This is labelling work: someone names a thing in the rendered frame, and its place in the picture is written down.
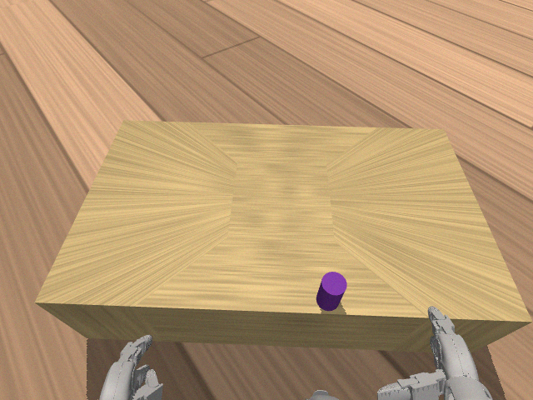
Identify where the right robot hand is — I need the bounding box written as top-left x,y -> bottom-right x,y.
377,306 -> 479,400

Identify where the right robot arm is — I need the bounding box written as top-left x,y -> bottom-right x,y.
444,377 -> 493,400

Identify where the left robot hand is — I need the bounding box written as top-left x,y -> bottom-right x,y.
99,335 -> 163,400

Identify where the can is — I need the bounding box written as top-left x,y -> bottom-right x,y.
316,272 -> 347,311

